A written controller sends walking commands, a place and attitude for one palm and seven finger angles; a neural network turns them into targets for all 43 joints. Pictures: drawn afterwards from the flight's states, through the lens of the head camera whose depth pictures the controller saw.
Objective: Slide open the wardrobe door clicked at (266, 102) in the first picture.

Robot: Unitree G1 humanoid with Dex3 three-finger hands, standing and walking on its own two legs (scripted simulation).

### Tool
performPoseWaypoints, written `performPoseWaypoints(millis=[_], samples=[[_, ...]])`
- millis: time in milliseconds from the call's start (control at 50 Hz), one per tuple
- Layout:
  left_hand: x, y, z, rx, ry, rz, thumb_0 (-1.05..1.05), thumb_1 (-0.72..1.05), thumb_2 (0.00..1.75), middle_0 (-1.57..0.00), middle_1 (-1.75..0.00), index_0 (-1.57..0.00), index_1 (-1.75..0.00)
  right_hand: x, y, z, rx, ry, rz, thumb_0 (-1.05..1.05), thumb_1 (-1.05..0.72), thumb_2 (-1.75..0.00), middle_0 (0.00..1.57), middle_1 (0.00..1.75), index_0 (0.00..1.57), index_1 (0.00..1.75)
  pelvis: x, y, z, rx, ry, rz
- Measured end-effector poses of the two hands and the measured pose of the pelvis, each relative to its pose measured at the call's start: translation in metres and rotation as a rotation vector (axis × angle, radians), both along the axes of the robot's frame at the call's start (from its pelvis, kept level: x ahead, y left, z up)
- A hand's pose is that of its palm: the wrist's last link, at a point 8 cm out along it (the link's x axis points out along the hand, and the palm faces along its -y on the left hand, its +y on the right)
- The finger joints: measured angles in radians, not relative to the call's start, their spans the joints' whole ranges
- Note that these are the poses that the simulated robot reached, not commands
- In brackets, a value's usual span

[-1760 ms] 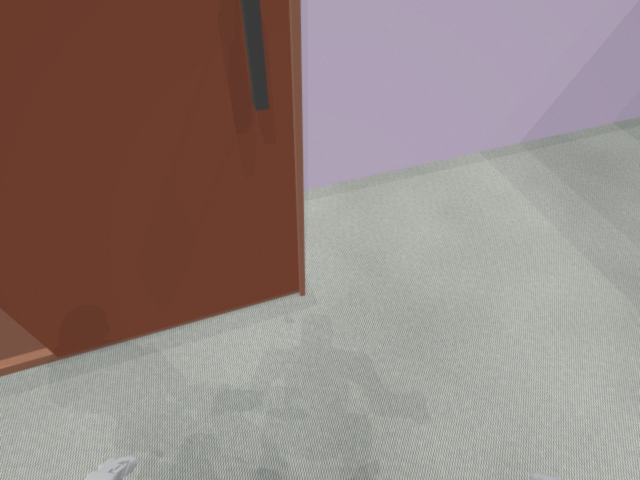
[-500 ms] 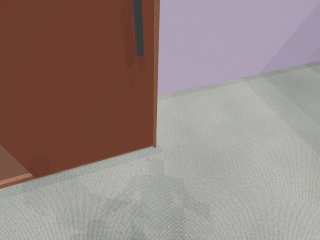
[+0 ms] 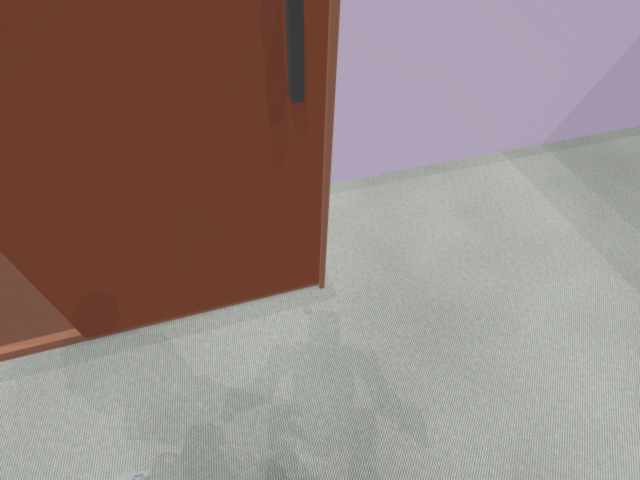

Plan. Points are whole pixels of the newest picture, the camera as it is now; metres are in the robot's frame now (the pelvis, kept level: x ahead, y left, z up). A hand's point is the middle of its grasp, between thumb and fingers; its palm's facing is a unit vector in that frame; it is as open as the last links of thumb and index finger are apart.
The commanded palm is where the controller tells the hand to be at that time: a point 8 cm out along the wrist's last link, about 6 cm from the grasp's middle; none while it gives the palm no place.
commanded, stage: turn to face it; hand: right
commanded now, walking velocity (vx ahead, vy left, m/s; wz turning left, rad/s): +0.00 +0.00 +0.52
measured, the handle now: (292, 33) +0.82 +0.09 +0.17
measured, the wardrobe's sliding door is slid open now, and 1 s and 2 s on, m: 0.00 0.00 0.00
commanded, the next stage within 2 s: take the last steps up to it in 0.60 s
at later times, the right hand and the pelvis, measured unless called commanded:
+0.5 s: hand out of the picture +0.03 -0.17 -0.16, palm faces -0.11 +0.96 -0.25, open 7.4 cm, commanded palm none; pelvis -0.03 +0.02 +0.00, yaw +11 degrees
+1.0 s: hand out of the picture +0.08 -0.24 -0.17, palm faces -0.28 +0.94 -0.17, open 7.4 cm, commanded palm none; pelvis -0.02 -0.06 +0.01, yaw +19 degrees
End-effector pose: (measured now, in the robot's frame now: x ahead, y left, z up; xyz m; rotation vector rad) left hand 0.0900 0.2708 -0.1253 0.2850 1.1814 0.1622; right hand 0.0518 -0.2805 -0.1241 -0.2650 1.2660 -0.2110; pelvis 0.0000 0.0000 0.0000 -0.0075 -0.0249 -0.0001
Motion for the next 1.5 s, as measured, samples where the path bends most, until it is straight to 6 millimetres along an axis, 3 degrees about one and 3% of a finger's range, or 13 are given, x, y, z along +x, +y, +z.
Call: performPoseWaypoints(millis=[140,260,420,580,740,860,960,1080,1220,1300,1360,1420,1500], samples=[[-0.038,-0.009,-0.019,-0.054,0.024,0.083,0.01,0.91,0.89,-0.2,-0.3,-0.2,-0.3,0.0,0.026,-0.016,0.05,0.022,0.057,0.01,-0.9,-0.9,0.2,0.3,0.21,0.3,-0.013,0.005,-0.012,-0.024,0.001,0.068],[-0.064,0.003,-0.044,-0.097,0.051,0.154,0.01,0.91,0.89,-0.2,-0.3,-0.2,-0.3,-0.004,0.052,-0.019,0.039,0.011,0.092,0.01,-0.9,-0.9,0.2,0.3,0.21,0.3,-0.02,0.02,-0.024,-0.021,-0.007,0.117],[-0.08,0.011,-0.021,-0.095,0.054,0.201,0.01,0.91,0.89,-0.2,-0.3,-0.2,-0.3,-0.02,0.067,-0.001,0.051,0.052,0.1,0.01,-0.9,-0.9,0.2,0.3,0.21,0.3,-0.026,0.024,-0.001,-0.025,0.03,0.162],[-0.092,0.003,-0.009,-0.054,0.029,0.254,0.01,0.91,0.89,-0.2,-0.3,-0.2,-0.3,-0.011,0.056,-0.004,0.072,0.024,0.139,0.01,-0.9,-0.9,0.2,0.3,0.21,0.3,-0.029,0.008,0.001,-0.005,0.038,0.212],[-0.107,-0.039,0.003,-0.011,-0.047,0.299,0.01,0.91,0.89,-0.2,-0.3,-0.2,-0.3,0.007,0.02,-0.026,0.116,-0.006,0.187,0.01,-0.9,-0.9,0.2,0.3,0.21,0.3,-0.036,-0.031,-0.007,0.027,0.031,0.257],[-0.153,-0.081,0.014,-0.023,0.001,0.361,0.01,0.91,0.89,-0.2,-0.3,-0.2,-0.3,0.026,0.0,-0.019,0.14,-0.014,0.25,0.01,-0.9,-0.9,0.2,0.29,0.2,0.3,-0.031,-0.052,0.006,0.051,0.014,0.299],[-0.194,-0.11,0.012,-0.051,0.09,0.44,0.01,0.91,0.89,-0.2,-0.3,-0.2,-0.3,0.037,-0.007,-0.015,0.146,-0.009,0.287,0.01,-0.9,-0.9,0.19,0.29,0.2,0.3,-0.022,-0.059,0.01,0.051,0.016,0.328],[-0.241,-0.144,0.008,-0.112,0.233,0.545,0.01,0.91,0.89,-0.2,-0.3,-0.2,-0.3,0.052,0.008,-0.016,0.149,0.054,0.341,0.01,-0.91,-0.9,0.19,0.29,0.2,0.3,-0.009,-0.056,0.01,0.037,0.022,0.352],[-0.276,-0.17,0.008,-0.212,0.418,0.626,0.01,0.91,0.89,-0.2,-0.3,-0.2,-0.3,0.101,0.065,-0.014,0.175,0.04,0.417,0.01,-0.91,-0.9,0.19,0.29,0.2,0.3,0.012,-0.033,0.008,0.021,0.037,0.358],[-0.275,-0.164,0.002,-0.265,0.491,0.643,0.01,0.91,0.89,-0.2,-0.3,-0.2,-0.3,0.14,0.109,-0.015,0.192,-0.032,0.443,0.01,-0.91,-0.9,0.19,0.29,0.2,0.3,0.03,-0.008,0.0,0.008,0.042,0.354],[-0.258,-0.146,-0.009,-0.288,0.509,0.618,0.01,0.91,0.89,-0.2,-0.3,-0.2,-0.3,0.158,0.133,-0.017,0.204,-0.106,0.419,0.01,-0.9,-0.9,0.19,0.29,0.2,0.3,0.044,0.009,-0.009,0.017,0.033,0.33],[-0.214,-0.11,-0.015,-0.264,0.445,0.561,0.01,0.91,0.89,-0.2,-0.3,-0.2,-0.3,0.161,0.135,-0.012,0.205,-0.153,0.324,-0.01,-0.92,-0.9,0.2,0.3,0.21,0.3,0.061,0.021,-0.005,0.02,0.019,0.305],[-0.126,-0.054,-0.021,-0.195,0.27,0.478,0.01,0.91,0.89,-0.2,-0.3,-0.2,-0.3,0.168,0.113,-0.004,0.134,-0.164,0.26,-0.05,-0.96,-0.9,0.2,0.3,0.21,0.3,0.087,0.029,0.0,0.026,0.012,0.29]])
